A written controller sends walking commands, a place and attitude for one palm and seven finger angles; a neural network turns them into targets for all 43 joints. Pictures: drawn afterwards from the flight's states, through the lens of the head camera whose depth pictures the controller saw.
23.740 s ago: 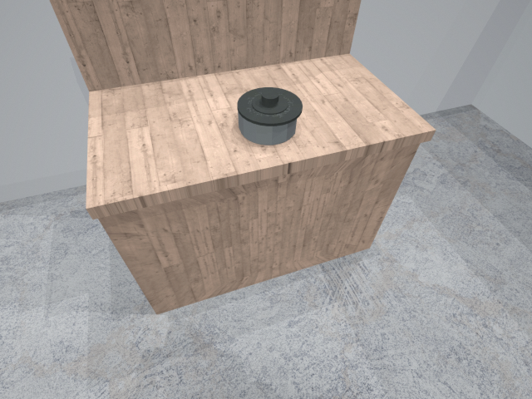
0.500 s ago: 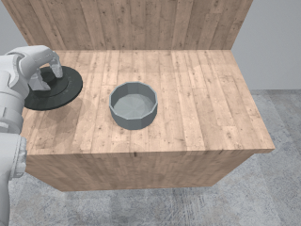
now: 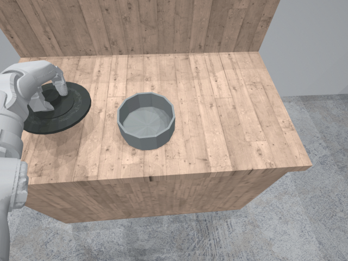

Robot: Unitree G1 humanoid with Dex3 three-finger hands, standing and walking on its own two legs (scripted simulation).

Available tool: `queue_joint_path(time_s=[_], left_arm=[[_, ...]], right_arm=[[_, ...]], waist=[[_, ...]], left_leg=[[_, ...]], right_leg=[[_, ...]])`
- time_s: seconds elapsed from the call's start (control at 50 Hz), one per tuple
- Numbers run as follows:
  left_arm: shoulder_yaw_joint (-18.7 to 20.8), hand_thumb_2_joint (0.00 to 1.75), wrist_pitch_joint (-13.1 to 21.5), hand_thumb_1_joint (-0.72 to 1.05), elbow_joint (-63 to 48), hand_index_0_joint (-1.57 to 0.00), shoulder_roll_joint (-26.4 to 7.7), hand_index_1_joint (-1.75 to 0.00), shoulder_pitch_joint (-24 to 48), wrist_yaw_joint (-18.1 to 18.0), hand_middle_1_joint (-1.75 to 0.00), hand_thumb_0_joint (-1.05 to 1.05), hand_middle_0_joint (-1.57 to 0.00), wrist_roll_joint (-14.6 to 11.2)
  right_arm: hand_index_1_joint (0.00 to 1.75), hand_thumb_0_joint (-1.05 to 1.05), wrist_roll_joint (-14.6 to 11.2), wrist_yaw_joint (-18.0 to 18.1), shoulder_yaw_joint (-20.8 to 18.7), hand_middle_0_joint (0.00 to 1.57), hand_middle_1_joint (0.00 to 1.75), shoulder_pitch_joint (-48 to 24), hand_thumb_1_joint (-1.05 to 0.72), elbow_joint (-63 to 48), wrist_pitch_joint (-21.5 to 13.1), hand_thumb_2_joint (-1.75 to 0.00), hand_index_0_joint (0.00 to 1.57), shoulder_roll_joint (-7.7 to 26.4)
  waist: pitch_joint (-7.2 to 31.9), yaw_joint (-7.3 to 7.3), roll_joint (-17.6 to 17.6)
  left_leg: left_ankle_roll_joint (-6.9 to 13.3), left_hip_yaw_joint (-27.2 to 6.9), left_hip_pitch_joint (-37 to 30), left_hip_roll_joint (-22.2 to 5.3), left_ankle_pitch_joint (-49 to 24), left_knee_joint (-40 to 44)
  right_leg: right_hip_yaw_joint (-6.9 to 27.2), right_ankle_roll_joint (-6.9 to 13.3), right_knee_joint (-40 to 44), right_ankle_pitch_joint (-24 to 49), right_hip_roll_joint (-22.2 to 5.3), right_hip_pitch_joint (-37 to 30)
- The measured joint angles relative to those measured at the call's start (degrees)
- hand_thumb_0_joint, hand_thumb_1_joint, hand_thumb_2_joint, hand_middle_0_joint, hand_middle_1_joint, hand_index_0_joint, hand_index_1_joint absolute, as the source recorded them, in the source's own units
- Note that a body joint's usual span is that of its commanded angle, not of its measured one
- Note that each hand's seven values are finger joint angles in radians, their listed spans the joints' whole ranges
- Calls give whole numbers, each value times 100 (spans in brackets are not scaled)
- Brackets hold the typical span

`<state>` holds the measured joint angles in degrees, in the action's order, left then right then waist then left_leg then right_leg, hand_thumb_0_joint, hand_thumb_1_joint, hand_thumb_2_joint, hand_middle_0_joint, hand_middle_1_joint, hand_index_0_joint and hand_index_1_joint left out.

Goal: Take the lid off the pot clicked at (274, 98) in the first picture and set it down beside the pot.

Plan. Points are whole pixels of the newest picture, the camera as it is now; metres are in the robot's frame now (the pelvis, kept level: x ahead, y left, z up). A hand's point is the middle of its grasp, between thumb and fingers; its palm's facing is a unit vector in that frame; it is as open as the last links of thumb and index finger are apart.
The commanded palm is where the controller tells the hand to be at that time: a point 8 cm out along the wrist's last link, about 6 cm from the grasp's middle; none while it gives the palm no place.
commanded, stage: lower the lid onto the table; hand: left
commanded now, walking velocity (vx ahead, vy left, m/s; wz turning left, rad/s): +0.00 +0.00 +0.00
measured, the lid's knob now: (50, 98) +0.49 +0.28 +0.07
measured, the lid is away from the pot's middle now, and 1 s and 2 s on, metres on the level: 0.23 0.23 0.25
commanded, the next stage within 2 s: open the fingers wide in 1.64 s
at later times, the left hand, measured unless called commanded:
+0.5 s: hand (48, 109) +0.46 +0.28 +0.06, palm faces -0.46 -0.09 -0.88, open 7.5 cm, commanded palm +0.50 +0.29 +0.12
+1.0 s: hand (54, 114) +0.47 +0.28 +0.03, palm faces -0.47 -0.09 -0.88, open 7.5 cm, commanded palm +0.50 +0.28 +0.09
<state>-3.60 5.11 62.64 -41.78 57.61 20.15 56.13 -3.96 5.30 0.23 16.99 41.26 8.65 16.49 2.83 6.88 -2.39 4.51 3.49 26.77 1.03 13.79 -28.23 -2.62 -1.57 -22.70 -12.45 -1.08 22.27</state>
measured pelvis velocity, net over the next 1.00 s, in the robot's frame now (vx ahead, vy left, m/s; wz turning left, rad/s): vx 0.00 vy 0.00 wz -0.02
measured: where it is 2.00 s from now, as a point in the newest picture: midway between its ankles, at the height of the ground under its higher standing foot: outside the picture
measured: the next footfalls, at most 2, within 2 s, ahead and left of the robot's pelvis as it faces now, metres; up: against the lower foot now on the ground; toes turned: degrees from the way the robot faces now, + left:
none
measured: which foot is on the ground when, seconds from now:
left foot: down 0.00-1.00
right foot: down 0.00-1.00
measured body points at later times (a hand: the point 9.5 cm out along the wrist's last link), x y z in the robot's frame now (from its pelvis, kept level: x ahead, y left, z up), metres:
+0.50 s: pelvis +0.00 +0.00 +0.00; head +0.09 +0.02 +0.44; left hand +0.48 +0.28 +0.11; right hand +0.02 -0.29 -0.12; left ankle -0.01 +0.07 -0.74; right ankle -0.03 -0.14 -0.74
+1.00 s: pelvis +0.00 +0.00 -0.01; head +0.10 +0.02 +0.43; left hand +0.49 +0.28 +0.08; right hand -0.02 -0.28 -0.13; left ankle -0.01 +0.07 -0.74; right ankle -0.03 -0.14 -0.74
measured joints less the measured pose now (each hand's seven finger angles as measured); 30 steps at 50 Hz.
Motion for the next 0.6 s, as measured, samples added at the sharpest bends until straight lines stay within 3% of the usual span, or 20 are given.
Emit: queue_joint_path(time_s=[0.12,0.4,0.6], left_arm=[[184,69,149,28,-159,-64,-16,-94,-260,-28,-98,-1,-67,-3],[-52,69,231,28,0,-64,19,-94,-195,-99,-98,-1,-67,-1],[107,69,250,28,250,-64,-70,-94,-142,-278,-98,-1,-67,167]], right_arm=[[30,1,30,20,-20,21,30,19,-91,-27,53,-90,21,-42],[30,1,2,114,-36,21,30,23,-91,22,-58,-90,21,22],[30,1,4,145,5,21,30,114,-90,30,-121,-90,21,5]], waist=[[27,5,11],[16,-19,77],[58,116,103]], left_leg=[[4,18,8,-5,2,5],[16,-12,264,-15,72,-212],[21,32,495,-60,176,-410]], right_leg=[[21,-8,4,4,4,15],[-8,-4,-178,-57,8,244],[40,8,-340,-119,43,480]])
